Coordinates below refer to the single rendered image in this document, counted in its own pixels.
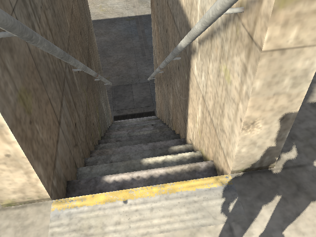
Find stairs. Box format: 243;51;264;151
65;116;218;198

